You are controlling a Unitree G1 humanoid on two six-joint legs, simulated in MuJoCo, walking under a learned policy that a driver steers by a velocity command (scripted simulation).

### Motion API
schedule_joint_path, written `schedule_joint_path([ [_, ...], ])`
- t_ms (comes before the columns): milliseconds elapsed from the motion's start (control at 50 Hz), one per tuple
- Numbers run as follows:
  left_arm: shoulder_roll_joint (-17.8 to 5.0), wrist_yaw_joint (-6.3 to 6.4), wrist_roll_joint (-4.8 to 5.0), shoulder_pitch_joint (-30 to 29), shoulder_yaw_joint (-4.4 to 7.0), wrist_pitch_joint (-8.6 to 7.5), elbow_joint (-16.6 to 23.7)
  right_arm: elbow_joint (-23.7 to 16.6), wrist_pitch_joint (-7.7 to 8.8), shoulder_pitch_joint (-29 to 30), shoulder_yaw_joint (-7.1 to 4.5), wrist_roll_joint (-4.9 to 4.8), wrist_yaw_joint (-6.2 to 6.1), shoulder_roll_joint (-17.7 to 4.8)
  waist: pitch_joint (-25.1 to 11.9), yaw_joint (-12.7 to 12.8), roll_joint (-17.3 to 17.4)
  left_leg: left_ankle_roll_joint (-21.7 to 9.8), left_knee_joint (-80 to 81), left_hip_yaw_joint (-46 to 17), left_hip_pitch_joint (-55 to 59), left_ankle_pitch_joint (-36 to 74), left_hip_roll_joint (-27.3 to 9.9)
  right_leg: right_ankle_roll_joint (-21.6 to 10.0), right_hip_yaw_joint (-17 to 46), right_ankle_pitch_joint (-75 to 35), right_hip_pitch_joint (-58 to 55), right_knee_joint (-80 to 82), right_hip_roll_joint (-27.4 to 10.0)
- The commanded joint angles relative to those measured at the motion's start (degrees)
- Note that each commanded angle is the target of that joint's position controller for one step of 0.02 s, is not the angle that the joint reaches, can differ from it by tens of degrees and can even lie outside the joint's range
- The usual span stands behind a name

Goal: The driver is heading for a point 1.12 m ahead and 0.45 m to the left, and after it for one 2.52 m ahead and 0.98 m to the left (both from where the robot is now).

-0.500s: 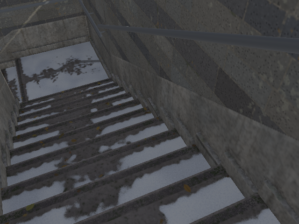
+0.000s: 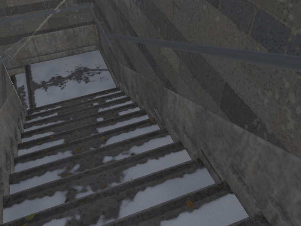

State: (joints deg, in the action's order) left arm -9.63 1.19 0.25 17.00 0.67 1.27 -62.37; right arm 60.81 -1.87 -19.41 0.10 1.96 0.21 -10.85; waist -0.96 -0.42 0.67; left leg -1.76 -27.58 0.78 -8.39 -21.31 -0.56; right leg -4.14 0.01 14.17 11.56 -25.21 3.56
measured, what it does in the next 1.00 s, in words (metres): goes down: right foot 0.15 m lower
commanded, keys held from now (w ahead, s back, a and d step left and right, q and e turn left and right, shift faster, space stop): w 0.44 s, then w+q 0.56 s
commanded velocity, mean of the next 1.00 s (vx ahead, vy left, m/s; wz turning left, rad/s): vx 0.43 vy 0.00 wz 0.21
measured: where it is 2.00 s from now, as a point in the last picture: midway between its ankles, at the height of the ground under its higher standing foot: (123, 197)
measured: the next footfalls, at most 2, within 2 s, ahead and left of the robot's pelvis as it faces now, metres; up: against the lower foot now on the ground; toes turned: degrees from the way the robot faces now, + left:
right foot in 0.64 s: +0.44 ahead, -0.12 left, -0.15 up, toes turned -1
left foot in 1.14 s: +0.63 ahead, +0.15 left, -0.30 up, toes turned +22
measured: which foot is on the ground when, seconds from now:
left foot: down 0.00-0.64, up 0.66-1.00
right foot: down 0.00-0.14, up 0.16-0.62, down 0.64-1.00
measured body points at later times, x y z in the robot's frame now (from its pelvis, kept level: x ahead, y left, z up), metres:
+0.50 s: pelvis +0.18 +0.01 -0.03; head +0.19 +0.01 +0.42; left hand +0.36 +0.24 -0.16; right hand +0.04 -0.21 -0.17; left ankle +0.00 +0.10 -0.74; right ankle +0.38 -0.14 -0.72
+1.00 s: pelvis +0.46 -0.01 -0.19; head +0.48 +0.01 +0.26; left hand +0.35 +0.24 -0.34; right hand +0.64 -0.24 -0.31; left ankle +0.60 +0.15 -0.88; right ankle +0.40 -0.12 -0.89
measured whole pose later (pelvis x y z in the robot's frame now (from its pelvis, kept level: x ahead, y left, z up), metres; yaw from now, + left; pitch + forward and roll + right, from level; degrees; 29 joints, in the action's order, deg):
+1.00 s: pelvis +0.46 -0.01 -0.19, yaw +13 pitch -1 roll -2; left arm -13.3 1.4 0.0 24.3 3.6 -6.5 -61.5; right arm 51.0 -0.5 -7.9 -4.8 2.6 2.0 -15.4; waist 3.0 1.8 1.6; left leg -4.3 -43.1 -1.1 -36.7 26.1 -3.0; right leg 0.2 -13.9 32.2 10.2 -44.0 -3.6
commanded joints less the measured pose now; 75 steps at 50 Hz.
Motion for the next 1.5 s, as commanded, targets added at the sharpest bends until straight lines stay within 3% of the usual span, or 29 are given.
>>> schedule_joint_path([
  [20,-9.7,-0.06,-0.34,7.7,3.39,0.25,-0.5,-2.5,0.80,0.6,-0.71,0.62,-0.04,-3.2,8.2,2.8,-7.0,-1.8,-7.6,3.1,-13.2,-4.4,1.8,-8.3,23.0,32.5,0.7,15.5,-15.5],
  [120,-8.7,-0.14,-0.20,-4.6,4.69,-0.41,3.1,1.8,2.43,-12.8,-0.77,-0.01,-0.04,-1.4,7.1,-6.2,-4.9,-4.1,-0.3,3.1,11.1,-0.9,2.8,-6.4,13.2,26.2,22.5,7.9,-10.1],
  [140,-6.4,-0.17,-0.22,-8.7,4.34,-0.80,4.8,3.8,2.64,-19.7,-1.50,0.23,-0.42,-3.7,8.0,-9.5,2.3,-5.6,6.3,-5.6,20.1,-6.6,-2.8,-4.2,7.7,23.4,33.3,-4.5,-5.9],
  [160,-2.8,-0.34,0.39,-11.6,3.47,-1.46,7.5,3.8,2.85,-22.9,-2.98,-0.43,-0.64,-10.1,8.8,-10.7,14.3,-10.0,19.4,-30.4,21.2,-24.9,-16.6,-1.0,-2.8,17.4,42.1,-21.0,1.7],
  [180,-6.4,-0.51,-1.61,-14.1,3.91,-2.03,8.8,3.4,2.83,-21.1,-3.35,-0.37,-0.92,-10.7,15.4,-8.6,8.2,-13.0,21.9,-36.4,14.5,-25.8,-21.3,-0.6,-0.2,13.2,45.1,-25.2,-2.4],
  [300,-6.7,-2.95,-1.68,-5.5,4.64,-1.35,3.7,0.0,5.66,-12.2,-2.62,0.03,-0.84,-5.6,8.8,0.1,3.1,-10.1,19.2,-13.4,6.7,6.5,-11.4,1.7,0.2,-10.6,31.0,-30.1,-5.9],
  [440,-5.3,-4.39,-3.47,-20.9,3.25,-3.92,10.0,1.2,9.16,-11.3,-1.40,-0.30,-1.02,-4.7,11.0,-3.1,3.2,-8.4,9.7,-5.5,-3.9,12.7,-7.1,0.2,-1.6,-43.7,22.1,-9.5,-6.8],
  [540,-5.3,-3.05,-0.98,-27.3,2.00,-2.65,14.1,2.4,7.80,-15.6,-1.13,0.06,-1.47,-4.6,13.8,-9.1,2.7,-7.8,-2.4,-7.3,-2.7,15.7,-5.1,2.0,-3.3,-38.8,16.9,0.9,-6.6],
  [600,-7.6,-1.50,-0.82,-19.1,2.21,-4.02,11.5,2.3,6.33,-16.5,-1.59,1.13,-3.48,-6.6,9.2,-8.8,-0.3,-7.5,-20.1,-9.9,7.6,20.2,-2.9,3.3,0.3,-40.8,11.4,12.6,-8.8],
  [640,-11.8,-0.59,-2.39,9.0,4.16,-5.02,3.5,2.0,5.23,-12.2,-2.68,-0.42,-3.68,-9.8,-4.4,5.1,-1.5,-6.8,-50.9,-8.6,-2.8,27.1,-0.9,2.6,-2.3,-49.1,-19.6,8.4,-9.3],
  [660,-14.8,-1.24,-3.46,14.3,4.87,-5.03,1.6,3.1,5.15,-18.8,-3.78,-2.72,-2.94,-6.9,-10.3,3.2,-15.9,-4.4,-73.8,-3.1,-21.9,-24.8,7.8,0.9,-0.2,-67.7,-38.3,-3.0,-16.5],
  [680,-16.2,-2.94,-2.24,15.3,5.08,-5.13,2.0,2.2,5.49,-26.6,-2.94,-5.02,-3.53,-4.3,-20.0,0.2,-16.7,-3.4,-80.9,-6.6,-38.5,-30.7,3.6,-4.6,9.3,-78.4,-55.4,-19.4,-28.0],
  [700,-12.8,-3.58,-2.04,14.1,4.87,-4.84,4.6,2.1,5.49,-21.2,-2.61,-4.27,-3.14,-5.6,-20.8,4.0,-8.5,-3.2,-76.6,-7.1,-44.4,-24.2,0.0,-8.6,13.7,-61.3,-52.1,-14.7,-29.9],
  [720,-15.5,-2.54,-3.13,10.3,6.43,-4.49,5.5,-0.3,4.58,-15.6,-2.40,-3.07,-2.40,-4.7,-18.5,4.6,-12.4,-2.9,-76.7,-4.9,-47.4,-18.0,-2.1,-14.7,19.7,-26.7,-42.3,-4.7,-33.7],
  [740,-10.5,-1.20,-3.47,6.1,5.55,-4.14,6.9,-2.6,3.72,-7.9,-3.38,-0.23,-1.99,-7.4,-13.1,4.0,-4.5,-2.5,-75.0,-2.8,-45.1,-12.7,-4.2,-14.0,18.1,-12.4,-28.9,1.9,-30.0],
  [800,-8.8,-0.85,-1.46,1.8,4.55,-7.40,5.5,-5.0,1.98,-1.4,-4.40,1.59,0.07,-4.5,4.2,-1.7,-3.8,0.7,-42.0,-5.5,-27.5,6.5,-7.0,-9.1,4.9,-27.4,6.9,3.4,-24.3],
  [840,-10.6,-0.37,-1.41,1.2,4.62,-7.59,6.1,-6.1,0.79,-2.4,-4.17,2.39,0.19,-2.4,1.8,-3.0,-4.7,0.2,-38.1,-1.3,-24.1,12.3,-4.9,-8.9,2.8,-34.6,8.9,1.1,-24.8],
  [900,-5.5,-0.86,-0.51,2.3,3.46,-8.58,5.5,-8.9,1.42,2.6,-5.12,0.73,1.24,-4.1,0.6,-2.4,-6.8,-2.7,-29.3,-4.7,-28.6,37.7,-5.1,-5.1,-1.1,-16.5,4.8,-3.3,-21.9],
  [960,-6.6,0.17,-0.04,-0.9,2.81,-9.13,5.6,-12.3,2.04,10.9,-4.57,0.96,2.25,-3.5,3.9,-1.4,-3.9,-3.1,-14.4,-3.2,-18.3,56.0,-2.3,-0.2,-5.9,9.6,13.5,-3.7,-18.5],
  [1080,-9.1,1.64,-3.11,9.0,3.30,-6.06,3.7,-12.7,1.47,18.1,-3.87,-0.24,3.21,-5.1,14.6,4.8,-1.3,-3.6,0.2,2.3,-16.6,43.2,-2.3,-0.5,-7.3,3.7,5.7,-20.3,-21.7],
  [1140,-12.2,2.30,-2.02,8.1,3.71,-3.41,3.4,-3.4,2.50,-8.2,-5.99,1.46,1.47,-8.0,0.5,-8.1,0.3,-7.6,7.0,6.8,11.1,37.5,2.6,-1.2,-12.1,-17.2,5.9,-60.5,-17.1],
  [1160,-8.6,1.40,-2.11,9.4,3.84,-3.54,5.7,-1.8,2.78,-10.4,-7.54,1.39,1.65,-14.6,-1.6,-6.8,19.0,-11.6,-6.6,-0.8,28.4,58.7,-4.3,1.2,-13.4,32.2,29.3,-87.5,-7.3],
  [1180,-8.5,1.27,-1.49,8.7,3.33,-3.83,10.6,-3.2,3.12,-12.4,-7.48,-1.35,1.80,-17.8,-10.2,-5.4,17.5,-16.2,-18.1,-15.9,38.9,79.1,-13.3,2.4,-6.6,35.7,46.1,-98.2,-8.2],
  [1200,-9.2,1.11,-1.26,3.3,3.11,-4.01,13.8,-5.0,3.00,-13.1,-7.69,-2.78,1.19,-18.2,-16.2,-7.9,9.7,-18.9,-11.1,-24.2,39.6,67.6,-18.3,3.4,-3.4,33.0,51.6,-96.3,-8.7],
  [1260,-8.4,0.43,-3.54,-4.3,2.32,-3.86,14.9,-7.9,2.12,-4.5,-5.46,-0.74,-0.68,-12.3,-2.0,-3.2,1.2,-21.4,4.9,-36.9,11.4,5.6,-20.6,3.9,3.1,20.9,54.2,-78.6,-11.3],
  [1300,-9.5,0.71,-3.41,-4.4,2.82,-2.44,15.1,-8.4,4.19,5.0,-3.88,-1.04,-0.82,-9.2,7.0,4.4,-3.5,-16.7,7.6,-25.5,-18.4,13.9,-11.2,6.6,3.9,-1.5,32.0,-44.8,-12.0],
  [1360,-7.2,-0.12,-3.44,5.9,2.84,-1.29,8.6,-6.2,5.09,-0.9,-5.29,-0.49,-1.23,-12.2,-1.1,5.1,5.5,-17.2,2.5,-21.5,-13.6,35.2,-8.0,6.6,0.9,-11.2,22.7,-44.7,-8.7],
  [1400,-10.2,-0.44,-1.76,-5.7,4.34,-1.94,13.4,-5.7,5.15,-5.5,-4.41,-2.06,-0.89,-7.9,2.1,1.3,0.9,-17.6,-0.9,-25.7,-5.0,20.0,-7.0,5.5,5.9,-20.9,35.1,-35.7,-11.1],
  [1500,-7.2,-3.47,-3.59,-15.3,4.22,-2.87,17.1,-9.1,5.00,-6.7,-3.78,-1.27,-1.81,-7.1,3.8,-2.3,1.1,-15.2,-5.7,-27.1,-11.3,0.3,-2.2,4.5,4.8,-36.6,26.5,-18.5,-6.1],
])
Keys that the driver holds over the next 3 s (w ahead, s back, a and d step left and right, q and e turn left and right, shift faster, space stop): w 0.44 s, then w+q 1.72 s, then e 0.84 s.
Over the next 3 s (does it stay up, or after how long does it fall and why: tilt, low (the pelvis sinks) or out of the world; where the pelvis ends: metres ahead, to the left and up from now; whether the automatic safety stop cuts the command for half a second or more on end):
stays up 1.14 0.36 -0.61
